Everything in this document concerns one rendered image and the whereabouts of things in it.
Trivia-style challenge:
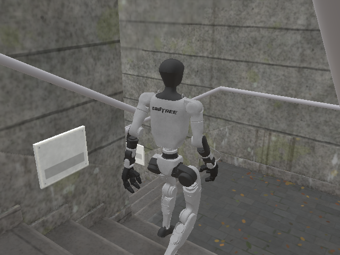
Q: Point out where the stairs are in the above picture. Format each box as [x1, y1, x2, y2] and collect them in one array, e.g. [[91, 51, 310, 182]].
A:
[[129, 166, 206, 220], [0, 215, 217, 255]]

